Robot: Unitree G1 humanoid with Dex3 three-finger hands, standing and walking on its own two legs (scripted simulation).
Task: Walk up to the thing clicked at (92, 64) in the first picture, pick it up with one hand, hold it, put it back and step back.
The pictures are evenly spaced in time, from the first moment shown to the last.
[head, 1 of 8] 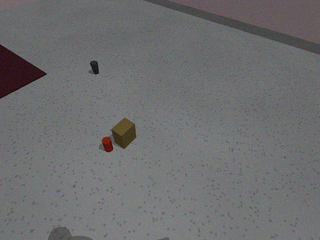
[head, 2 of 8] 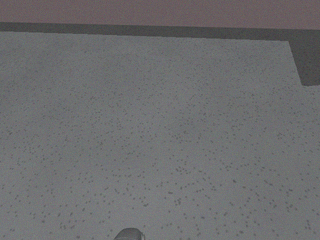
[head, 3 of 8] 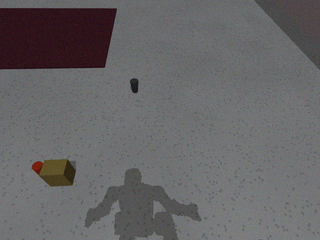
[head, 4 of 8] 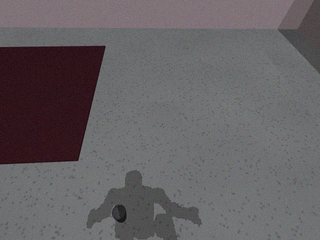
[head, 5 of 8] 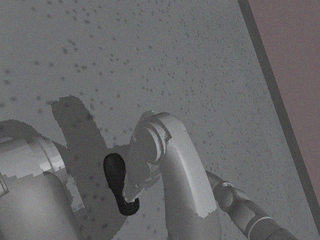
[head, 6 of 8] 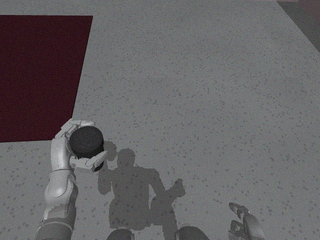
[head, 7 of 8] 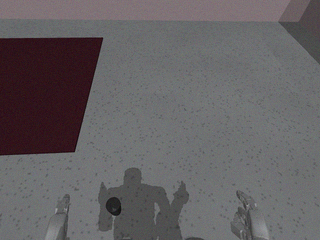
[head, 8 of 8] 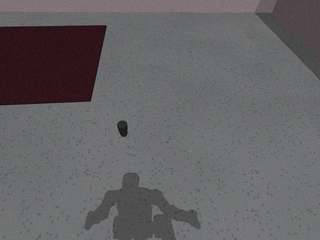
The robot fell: no
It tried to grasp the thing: yes
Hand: left
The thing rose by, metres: 0.70
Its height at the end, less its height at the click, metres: +0.00
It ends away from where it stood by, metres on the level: 0.02
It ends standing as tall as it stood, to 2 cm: yes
